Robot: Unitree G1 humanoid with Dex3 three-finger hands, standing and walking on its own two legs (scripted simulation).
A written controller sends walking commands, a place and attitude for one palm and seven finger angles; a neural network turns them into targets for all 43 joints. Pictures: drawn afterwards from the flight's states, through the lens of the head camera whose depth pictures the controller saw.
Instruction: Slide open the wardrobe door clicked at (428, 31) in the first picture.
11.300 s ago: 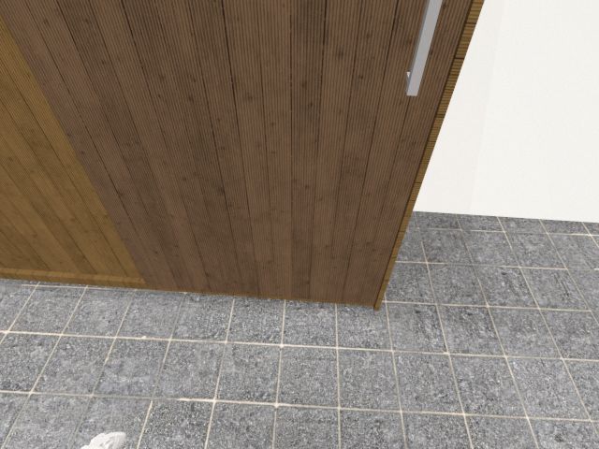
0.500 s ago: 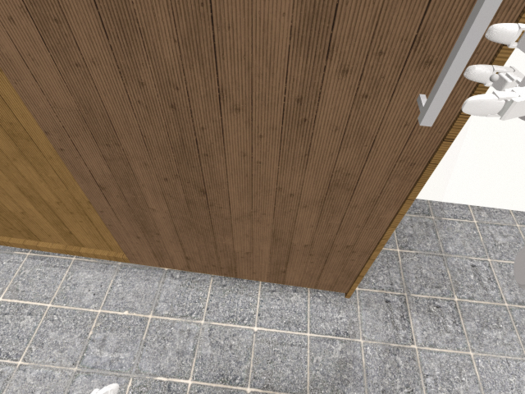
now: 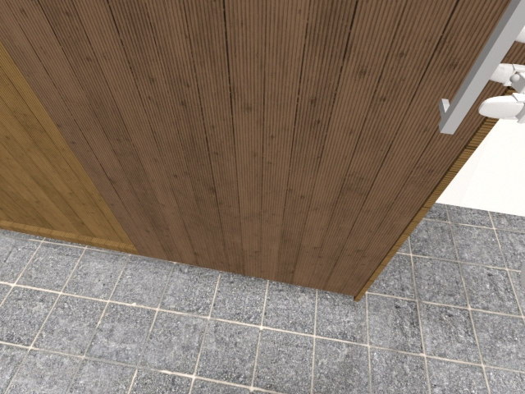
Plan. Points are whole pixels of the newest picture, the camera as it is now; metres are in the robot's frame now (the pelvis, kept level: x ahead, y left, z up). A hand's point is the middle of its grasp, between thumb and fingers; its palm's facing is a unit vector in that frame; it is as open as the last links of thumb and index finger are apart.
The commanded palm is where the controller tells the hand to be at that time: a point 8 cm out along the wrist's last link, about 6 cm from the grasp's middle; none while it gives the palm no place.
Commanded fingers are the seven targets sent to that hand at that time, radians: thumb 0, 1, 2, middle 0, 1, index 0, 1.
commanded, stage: slide the fingers in behind the handle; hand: right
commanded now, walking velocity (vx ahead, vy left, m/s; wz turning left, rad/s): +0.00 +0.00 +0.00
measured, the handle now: (486, 48) +0.54 -0.18 +0.26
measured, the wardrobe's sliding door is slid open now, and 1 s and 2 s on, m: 0.00 0.00 0.00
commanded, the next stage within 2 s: grip the handle and tug to test in 1.60 s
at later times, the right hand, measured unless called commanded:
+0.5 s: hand (505, 86) +0.47 -0.19 +0.25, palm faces +0.01 +1.00 +0.00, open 14.0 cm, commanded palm +0.45 -0.24 +0.25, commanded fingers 0.00 0.50 -0.30 0.30 1.20 0.30 1.20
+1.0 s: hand (473, 77) +0.49 -0.16 +0.25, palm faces +0.01 +1.00 +0.00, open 14.0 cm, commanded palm +0.46 -0.21 +0.25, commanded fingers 0.00 0.50 -0.30 0.30 1.20 0.30 1.20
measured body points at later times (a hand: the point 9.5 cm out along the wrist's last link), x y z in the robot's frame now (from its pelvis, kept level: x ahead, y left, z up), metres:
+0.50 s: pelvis +0.00 +0.00 +0.00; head +0.02 +0.01 +0.45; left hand +0.11 +0.25 -0.11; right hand +0.47 -0.25 +0.26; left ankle +0.02 +0.12 -0.74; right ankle -0.05 -0.10 -0.74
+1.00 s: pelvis -0.01 +0.01 +0.00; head +0.02 +0.02 +0.45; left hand +0.01 +0.28 -0.12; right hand +0.48 -0.21 +0.25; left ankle +0.02 +0.12 -0.74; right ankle -0.05 -0.10 -0.74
